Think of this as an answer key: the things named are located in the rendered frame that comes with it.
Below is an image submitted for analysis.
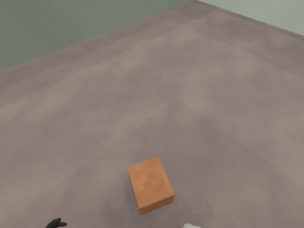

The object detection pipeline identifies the robot left hand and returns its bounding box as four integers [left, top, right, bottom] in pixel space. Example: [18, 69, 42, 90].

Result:
[46, 218, 67, 228]

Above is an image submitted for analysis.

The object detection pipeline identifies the carton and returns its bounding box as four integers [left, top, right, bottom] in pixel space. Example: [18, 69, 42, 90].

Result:
[127, 157, 175, 215]

